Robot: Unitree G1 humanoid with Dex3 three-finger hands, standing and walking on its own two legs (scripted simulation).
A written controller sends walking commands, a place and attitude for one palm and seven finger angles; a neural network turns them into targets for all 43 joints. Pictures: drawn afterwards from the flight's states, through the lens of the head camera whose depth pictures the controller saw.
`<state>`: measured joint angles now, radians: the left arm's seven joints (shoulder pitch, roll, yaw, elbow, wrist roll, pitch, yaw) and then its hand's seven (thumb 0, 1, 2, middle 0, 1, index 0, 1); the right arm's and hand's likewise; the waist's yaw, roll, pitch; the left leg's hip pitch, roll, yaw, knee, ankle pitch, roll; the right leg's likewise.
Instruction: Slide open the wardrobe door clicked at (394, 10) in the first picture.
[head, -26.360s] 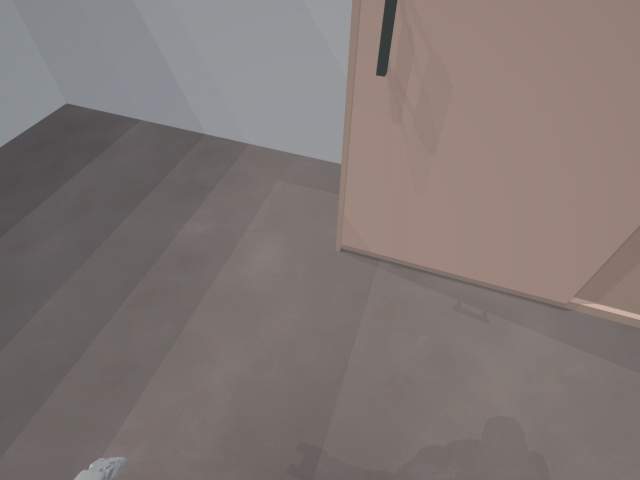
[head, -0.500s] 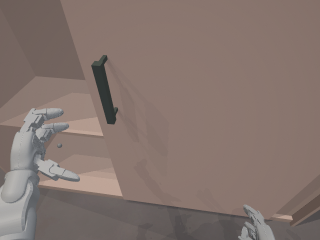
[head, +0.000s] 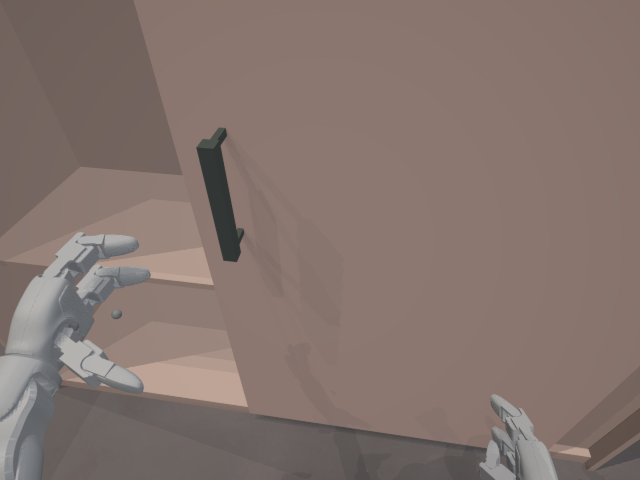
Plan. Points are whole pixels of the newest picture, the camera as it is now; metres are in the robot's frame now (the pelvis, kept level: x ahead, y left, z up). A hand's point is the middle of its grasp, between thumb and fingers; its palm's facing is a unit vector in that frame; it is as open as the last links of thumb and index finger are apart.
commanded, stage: draw the hand back to the body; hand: left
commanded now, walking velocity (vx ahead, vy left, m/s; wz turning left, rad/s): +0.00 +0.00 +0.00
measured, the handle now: (226, 198) +0.46 +0.21 +0.13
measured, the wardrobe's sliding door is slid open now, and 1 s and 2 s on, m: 0.68 0.68 0.68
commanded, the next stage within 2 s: step back with the hand held close in 1.04 s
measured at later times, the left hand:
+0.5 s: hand (95, 297) +0.23 +0.28 +0.16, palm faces +0.45 -0.83 -0.34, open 10.3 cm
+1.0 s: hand (98, 303) +0.23 +0.27 +0.16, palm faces +0.46 -0.81 -0.35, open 7.4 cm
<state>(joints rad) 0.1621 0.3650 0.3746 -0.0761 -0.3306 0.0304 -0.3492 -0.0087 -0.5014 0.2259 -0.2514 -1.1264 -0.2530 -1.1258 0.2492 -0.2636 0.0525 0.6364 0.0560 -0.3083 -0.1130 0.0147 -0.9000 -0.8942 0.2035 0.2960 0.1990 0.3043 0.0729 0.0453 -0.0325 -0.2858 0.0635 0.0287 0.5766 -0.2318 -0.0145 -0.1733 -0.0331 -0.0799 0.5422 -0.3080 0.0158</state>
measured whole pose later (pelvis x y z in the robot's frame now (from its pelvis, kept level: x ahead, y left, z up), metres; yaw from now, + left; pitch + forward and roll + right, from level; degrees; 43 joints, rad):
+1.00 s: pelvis +0.03 +0.00 +0.01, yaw -1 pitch -5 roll +0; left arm 0.43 0.33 0.33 -0.36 -0.07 -0.05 0.10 0.02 0.88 0.90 -0.21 -0.31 -0.21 -0.31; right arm 0.19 -0.22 0.02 0.66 -0.02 -0.12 -0.09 0.01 -0.90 -0.89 0.20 0.30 0.20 0.30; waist 0.09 0.05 0.02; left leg -0.11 0.05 0.06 0.41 -0.20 -0.02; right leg 0.00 -0.04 -0.05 0.36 -0.26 0.02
